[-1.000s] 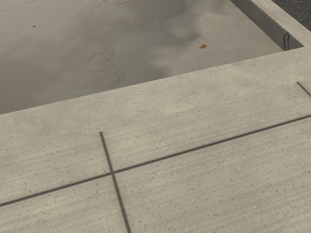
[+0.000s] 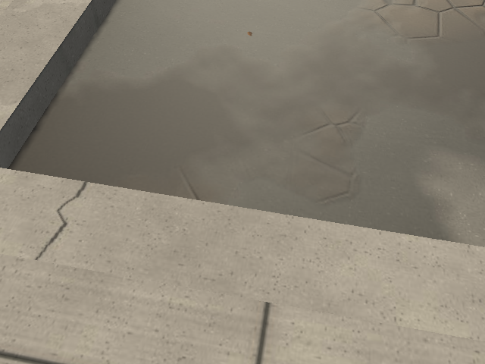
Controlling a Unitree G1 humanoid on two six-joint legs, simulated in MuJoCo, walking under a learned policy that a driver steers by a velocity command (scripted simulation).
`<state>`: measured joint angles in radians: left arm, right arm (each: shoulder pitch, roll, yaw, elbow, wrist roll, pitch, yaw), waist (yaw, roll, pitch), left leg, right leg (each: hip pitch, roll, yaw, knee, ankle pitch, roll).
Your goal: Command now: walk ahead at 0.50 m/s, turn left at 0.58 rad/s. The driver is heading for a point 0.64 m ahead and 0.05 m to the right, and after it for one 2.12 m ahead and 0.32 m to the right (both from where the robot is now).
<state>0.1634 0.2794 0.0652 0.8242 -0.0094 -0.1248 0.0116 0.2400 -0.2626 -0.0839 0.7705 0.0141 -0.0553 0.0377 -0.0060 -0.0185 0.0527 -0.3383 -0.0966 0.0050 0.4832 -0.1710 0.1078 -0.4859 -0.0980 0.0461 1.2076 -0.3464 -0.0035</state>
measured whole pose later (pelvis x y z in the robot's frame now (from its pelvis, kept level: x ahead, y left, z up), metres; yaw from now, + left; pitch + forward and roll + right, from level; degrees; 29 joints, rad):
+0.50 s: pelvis +0.28 -0.04 +0.00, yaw +15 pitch +2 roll -1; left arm 0.19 0.25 0.07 0.77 0.00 -0.12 -0.03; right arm 0.32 -0.27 -0.06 0.77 0.02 -0.05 -0.01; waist 0.00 0.03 0.00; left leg -0.43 -0.03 -0.10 1.18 -0.38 0.05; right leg -0.32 0.05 -0.02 0.46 -0.16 -0.05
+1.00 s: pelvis +0.48 +0.06 +0.00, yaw +6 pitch +2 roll +0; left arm 0.31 0.31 0.07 0.77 -0.02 0.01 0.03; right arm 0.10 -0.23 -0.04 0.70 -0.02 -0.06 0.01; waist 0.04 -0.03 0.04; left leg -0.37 0.03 0.06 0.49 -0.16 0.02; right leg -0.52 -0.02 0.04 1.16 -0.51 0.05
